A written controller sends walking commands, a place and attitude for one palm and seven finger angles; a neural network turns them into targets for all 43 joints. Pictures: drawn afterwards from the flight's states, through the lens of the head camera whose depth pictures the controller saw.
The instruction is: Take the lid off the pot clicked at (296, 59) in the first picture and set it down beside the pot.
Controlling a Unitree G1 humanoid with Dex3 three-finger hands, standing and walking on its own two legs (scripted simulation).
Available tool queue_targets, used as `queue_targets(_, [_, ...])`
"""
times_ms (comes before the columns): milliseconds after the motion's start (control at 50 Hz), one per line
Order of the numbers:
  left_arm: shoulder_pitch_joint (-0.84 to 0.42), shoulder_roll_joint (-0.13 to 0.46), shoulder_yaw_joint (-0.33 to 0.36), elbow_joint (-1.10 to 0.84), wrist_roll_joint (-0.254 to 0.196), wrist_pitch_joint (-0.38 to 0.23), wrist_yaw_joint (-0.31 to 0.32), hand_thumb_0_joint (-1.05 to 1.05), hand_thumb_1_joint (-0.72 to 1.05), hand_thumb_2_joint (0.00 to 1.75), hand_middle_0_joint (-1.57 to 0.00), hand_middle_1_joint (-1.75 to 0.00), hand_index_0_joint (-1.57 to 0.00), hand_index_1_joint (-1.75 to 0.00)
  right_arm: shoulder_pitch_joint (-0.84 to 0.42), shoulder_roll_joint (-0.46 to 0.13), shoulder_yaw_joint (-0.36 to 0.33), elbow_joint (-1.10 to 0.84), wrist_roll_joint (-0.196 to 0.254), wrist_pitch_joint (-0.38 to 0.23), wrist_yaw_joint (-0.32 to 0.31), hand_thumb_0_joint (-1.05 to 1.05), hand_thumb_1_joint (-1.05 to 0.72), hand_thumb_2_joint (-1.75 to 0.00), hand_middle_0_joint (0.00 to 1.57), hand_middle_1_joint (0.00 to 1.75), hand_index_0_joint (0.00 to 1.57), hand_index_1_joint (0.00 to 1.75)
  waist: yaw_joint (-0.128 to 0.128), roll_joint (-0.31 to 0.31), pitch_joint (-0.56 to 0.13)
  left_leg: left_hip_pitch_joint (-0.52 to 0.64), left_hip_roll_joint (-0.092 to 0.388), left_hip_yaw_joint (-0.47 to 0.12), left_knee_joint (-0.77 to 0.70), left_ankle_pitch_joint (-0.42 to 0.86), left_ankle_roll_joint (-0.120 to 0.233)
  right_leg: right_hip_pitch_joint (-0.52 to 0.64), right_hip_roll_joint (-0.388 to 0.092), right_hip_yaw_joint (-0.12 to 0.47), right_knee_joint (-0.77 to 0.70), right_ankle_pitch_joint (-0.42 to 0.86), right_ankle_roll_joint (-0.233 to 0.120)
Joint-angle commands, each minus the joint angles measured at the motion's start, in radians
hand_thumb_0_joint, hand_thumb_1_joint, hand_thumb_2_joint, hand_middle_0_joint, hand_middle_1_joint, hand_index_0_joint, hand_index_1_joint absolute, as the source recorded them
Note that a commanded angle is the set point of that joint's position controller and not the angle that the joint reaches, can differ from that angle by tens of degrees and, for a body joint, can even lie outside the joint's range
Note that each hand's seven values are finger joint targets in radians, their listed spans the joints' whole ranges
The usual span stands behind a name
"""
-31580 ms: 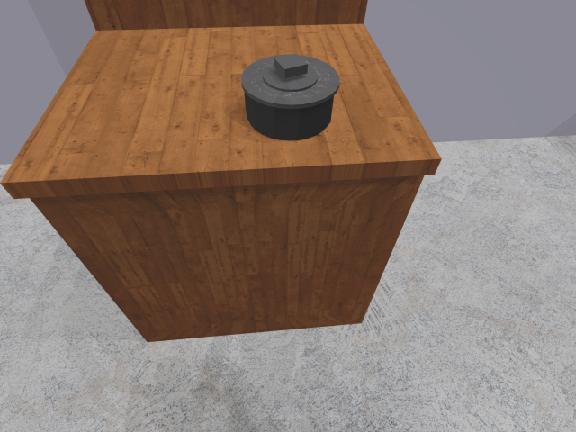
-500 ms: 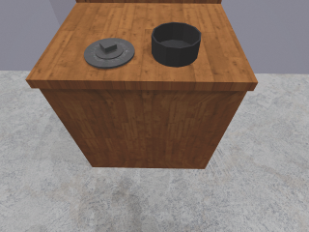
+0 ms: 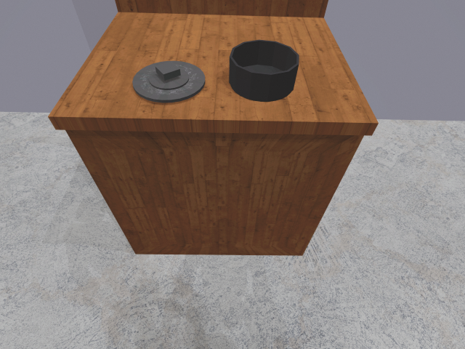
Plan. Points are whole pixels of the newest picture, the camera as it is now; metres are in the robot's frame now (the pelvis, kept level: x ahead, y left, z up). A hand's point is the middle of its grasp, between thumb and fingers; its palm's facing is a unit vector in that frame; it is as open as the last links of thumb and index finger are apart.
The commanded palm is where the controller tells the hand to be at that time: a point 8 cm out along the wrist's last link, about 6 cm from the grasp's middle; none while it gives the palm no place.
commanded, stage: let the arm hang, fingers relaxed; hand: left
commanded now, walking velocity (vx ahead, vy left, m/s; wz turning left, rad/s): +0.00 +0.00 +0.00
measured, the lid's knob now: (168, 70) +0.73 +0.19 +0.09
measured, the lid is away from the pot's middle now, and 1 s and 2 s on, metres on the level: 0.25 0.25 0.25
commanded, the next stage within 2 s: look to check the result in 0.70 s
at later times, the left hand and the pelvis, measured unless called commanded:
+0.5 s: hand out of the picture -0.05 +0.15 -0.18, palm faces +0.02 -0.99 -0.14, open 7.4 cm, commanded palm none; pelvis -0.03 +0.00 +0.00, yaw +0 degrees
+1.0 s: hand out of the picture -0.03 +0.16 -0.18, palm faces +0.03 -0.98 -0.19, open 7.3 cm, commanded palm none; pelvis -0.02 -0.01 +0.00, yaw +0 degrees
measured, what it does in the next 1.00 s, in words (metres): stands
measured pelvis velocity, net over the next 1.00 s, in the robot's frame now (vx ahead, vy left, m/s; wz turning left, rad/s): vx -0.02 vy -0.01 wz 0.00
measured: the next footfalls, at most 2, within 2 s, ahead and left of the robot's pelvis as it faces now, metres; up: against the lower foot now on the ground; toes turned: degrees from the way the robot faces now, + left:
none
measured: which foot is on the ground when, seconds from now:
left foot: down 0.00-1.00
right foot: down 0.00-1.00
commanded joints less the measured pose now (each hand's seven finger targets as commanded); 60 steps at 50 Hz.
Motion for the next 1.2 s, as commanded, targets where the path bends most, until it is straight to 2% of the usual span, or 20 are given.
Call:
queue_targets(0, [0.051,0.071,0.005,-0.015,0.001,-0.009,0.004,0.0,0.9,0.9,-0.2,-0.3,-0.2,-0.3,0.084,-0.095,-0.019,-0.016,-0.002,-0.015,0.002,0.0,-0.9,-0.9,0.2,0.3,0.2,0.3,0.005,0.025,0.051,-0.024,0.082,-0.072,-0.09,0.249,0.042,-0.05,-0.073,0.037,-0.07,0.243,-0.029])
queue_targets(80, [0.067,0.059,0.001,0.001,0.0,-0.012,0.002,0.0,0.9,0.9,-0.2,-0.3,-0.2,-0.3,0.092,-0.091,-0.017,-0.008,-0.004,-0.019,0.005,0.0,-0.9,-0.9,0.2,0.3,0.2,0.3,0.005,0.0,0.044,-0.031,0.078,-0.078,-0.096,0.207,0.047,-0.055,-0.073,0.045,-0.08,0.211,-0.028])
queue_targets(120, [0.079,0.058,0.0,0.006,0.001,-0.011,0.003,0.0,0.9,0.9,-0.2,-0.3,-0.2,-0.3,0.092,-0.089,-0.017,-0.004,-0.003,-0.019,0.006,0.0,-0.9,-0.9,0.2,0.3,0.2,0.3,0.005,0.022,0.047,-0.027,0.08,-0.081,-0.103,0.183,0.048,-0.073,-0.074,0.045,-0.082,0.176,-0.027])
queue_targets(180, [0.091,0.052,-0.002,0.014,0.0,-0.016,0.003,0.0,0.9,0.9,-0.2,-0.3,-0.2,-0.3,0.1,-0.086,-0.016,-0.001,-0.002,-0.023,0.005,0.0,-0.9,-0.9,0.2,0.3,0.2,0.3,0.005,0.007,0.017,-0.019,0.079,-0.08,-0.093,0.215,0.049,-0.061,-0.078,0.045,-0.075,0.211,-0.026])
queue_targets(220, [0.099,0.047,-0.003,0.017,0.002,-0.015,0.004,0.0,0.9,0.9,-0.2,-0.3,-0.2,-0.3,0.101,-0.08,-0.016,0.001,-0.001,-0.021,0.006,0.0,-0.9,-0.9,0.2,0.3,0.2,0.3,0.004,0.009,0.04,-0.026,0.08,-0.08,-0.098,0.187,0.048,-0.084,-0.076,0.048,-0.08,0.181,-0.026])
queue_targets(400, [0.132,0.028,-0.005,0.03,0.004,-0.017,0.007,0.0,0.9,0.9,-0.2,-0.3,-0.2,-0.3,0.104,-0.069,-0.015,0.007,0.0,-0.02,0.006,0.0,-0.9,-0.9,0.2,0.3,0.2,0.3,0.003,0.024,0.061,-0.042,0.077,-0.085,-0.096,0.158,0.046,-0.115,-0.073,0.056,-0.078,0.159,-0.028])
queue_targets(500, [0.139,0.023,-0.002,0.031,0.005,-0.017,0.007,0.0,0.9,0.9,-0.2,-0.3,-0.2,-0.3,0.103,-0.069,-0.014,0.005,0.0,-0.022,0.004,0.0,-0.9,-0.9,0.2,0.3,0.2,0.3,0.003,0.039,0.05,-0.038,0.081,-0.087,-0.096,0.176,0.048,-0.116,-0.073,0.052,-0.068,0.174,-0.026])
queue_targets(680, [0.142,0.019,0.001,0.026,0.003,-0.02,0.008,0.0,0.9,0.9,-0.2,-0.3,-0.2,-0.3,0.105,-0.068,-0.014,0.006,-0.003,-0.023,0.005,0.0,-0.9,-0.9,0.2,0.3,0.2,0.3,0.005,0.004,0.029,-0.046,0.078,-0.084,-0.083,0.198,0.046,-0.095,-0.077,0.055,-0.061,0.209,-0.026])
queue_targets(720, [0.138,0.02,0.001,0.022,0.004,-0.019,0.008,0.0,0.9,0.9,-0.2,-0.3,-0.2,-0.3,0.104,-0.066,-0.014,0.009,-0.002,-0.022,0.005,0.0,-0.9,-0.9,0.2,0.3,0.2,0.3,0.005,0.004,0.048,-0.055,0.078,-0.088,-0.085,0.184,0.045,-0.108,-0.076,0.055,-0.065,0.188,-0.026])
queue_targets(880, [0.134,0.028,0.004,0.017,0.002,-0.023,0.009,0.0,0.9,0.9,-0.2,-0.3,-0.2,-0.3,0.099,-0.069,-0.014,0.011,-0.003,-0.024,0.004,0.0,-0.9,-0.9,0.2,0.3,0.2,0.3,0.004,0.006,0.009,-0.037,0.076,-0.08,-0.07,0.238,0.041,-0.076,-0.082,0.057,-0.056,0.262,-0.029])
queue_targets(920, [0.132,0.026,0.004,0.015,0.003,-0.021,0.009,0.0,0.9,0.9,-0.2,-0.3,-0.2,-0.3,0.095,-0.064,-0.015,0.01,-0.003,-0.022,0.004,0.0,-0.9,-0.9,0.2,0.3,0.2,0.3,0.005,0.013,0.034,-0.043,0.077,-0.08,-0.074,0.223,0.04,-0.095,-0.079,0.056,-0.06,0.242,-0.029])
queue_targets(980, [0.132,0.028,0.004,0.015,0.002,-0.023,0.009,0.0,0.9,0.9,-0.2,-0.3,-0.2,-0.3,0.095,-0.067,-0.015,0.011,-0.003,-0.023,0.003,0.0,-0.9,-0.9,0.2,0.3,0.2,0.3,0.005,0.01,0.01,-0.035,0.076,-0.078,-0.066,0.252,0.04,-0.072,-0.084,0.057,-0.057,0.282,-0.03])
queue_targets(1040, [0.129,0.032,0.005,0.014,0.002,-0.022,0.009,0.0,0.9,0.9,-0.2,-0.3,-0.2,-0.3,0.091,-0.066,-0.014,0.013,-0.002,-0.023,0.002,0.0,-0.9,-0.9,0.2,0.3,0.2,0.3,0.005,0.017,0.011,-0.032,0.077,-0.079,-0.068,0.249,0.039,-0.07,-0.084,0.054,-0.06,0.278,-0.03])
queue_targets(1080, [0.129,0.032,0.004,0.014,0.002,-0.023,0.009,0.0,0.9,0.9,-0.2,-0.3,-0.2,-0.3,0.089,-0.073,-0.014,0.01,-0.003,-0.022,0.003,0.0,-0.9,-0.9,0.2,0.3,0.2,0.3,0.004,-0.002,0.015,-0.032,0.076,-0.078,-0.067,0.245,0.036,-0.07,-0.084,0.056,-0.062,0.282,-0.029])
queue_targets(1120, [0.128,0.032,0.004,0.013,0.003,-0.022,0.009,0.0,0.9,0.9,-0.2,-0.3,-0.2,-0.3,0.086,-0.068,-0.013,0.013,-0.003,-0.02,0.003,0.0,-0.9,-0.9,0.2,0.3,0.2,0.3,0.005,0.01,0.036,-0.04,0.076,-0.081,-0.072,0.232,0.036,-0.084,-0.083,0.055,-0.068,0.258,-0.031])
queue_targets(1180, [0.127,0.034,0.005,0.014,0.002,-0.024,0.008,0.0,0.9,0.9,-0.2,-0.3,-0.2,-0.3,0.086,-0.072,-0.012,0.013,-0.003,-0.022,0.002,0.0,-0.9,-0.9,0.2,0.3,0.2,0.3,0.005,0.009,0.02,-0.035,0.075,-0.08,-0.071,0.25,0.036,-0.065,-0.085,0.057,-0.067,0.284,-0.031])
